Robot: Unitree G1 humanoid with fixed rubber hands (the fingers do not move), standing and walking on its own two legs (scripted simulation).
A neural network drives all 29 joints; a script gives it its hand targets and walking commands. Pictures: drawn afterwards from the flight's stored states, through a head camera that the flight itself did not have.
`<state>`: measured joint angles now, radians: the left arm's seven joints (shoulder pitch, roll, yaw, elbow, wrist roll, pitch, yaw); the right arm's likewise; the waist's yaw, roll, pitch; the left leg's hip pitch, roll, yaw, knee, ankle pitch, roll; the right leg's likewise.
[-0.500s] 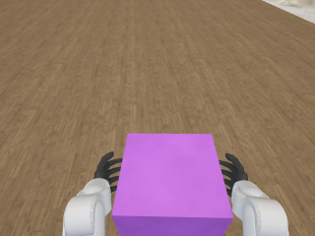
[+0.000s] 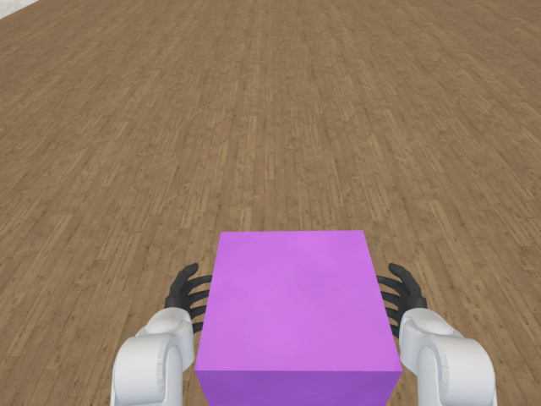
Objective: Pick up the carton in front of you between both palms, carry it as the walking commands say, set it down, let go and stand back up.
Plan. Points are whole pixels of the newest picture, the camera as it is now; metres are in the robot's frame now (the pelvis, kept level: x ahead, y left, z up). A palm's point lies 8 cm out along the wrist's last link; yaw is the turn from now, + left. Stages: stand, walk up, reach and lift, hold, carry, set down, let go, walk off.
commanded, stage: carry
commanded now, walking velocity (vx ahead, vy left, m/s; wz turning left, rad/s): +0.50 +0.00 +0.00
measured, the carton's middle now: (292, 338) +0.26 +0.00 -0.01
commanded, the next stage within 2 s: none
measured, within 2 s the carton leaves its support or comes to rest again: neither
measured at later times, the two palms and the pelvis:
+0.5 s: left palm (200, 162) +0.59 +0.19 +0.07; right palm (349, 162) +0.56 -0.11 +0.08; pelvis +0.32 +0.06 +0.00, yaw -4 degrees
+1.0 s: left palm (221, 114) +0.77 +0.17 +0.08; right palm (345, 112) +0.77 -0.13 +0.08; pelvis +0.51 +0.02 -0.01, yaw +0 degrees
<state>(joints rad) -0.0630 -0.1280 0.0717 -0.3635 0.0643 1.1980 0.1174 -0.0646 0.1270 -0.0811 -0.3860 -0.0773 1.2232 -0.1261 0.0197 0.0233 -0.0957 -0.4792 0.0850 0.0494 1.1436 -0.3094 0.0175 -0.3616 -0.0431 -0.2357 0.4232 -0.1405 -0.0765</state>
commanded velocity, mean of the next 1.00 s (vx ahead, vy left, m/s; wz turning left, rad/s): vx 0.16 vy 0.00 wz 0.00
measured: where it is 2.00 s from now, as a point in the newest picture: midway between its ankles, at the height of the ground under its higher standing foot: (285, 374)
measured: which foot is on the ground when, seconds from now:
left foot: up 0.00-0.32, down 0.34-1.00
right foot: down 0.00-0.38, up 0.40-0.74, down 0.76-1.00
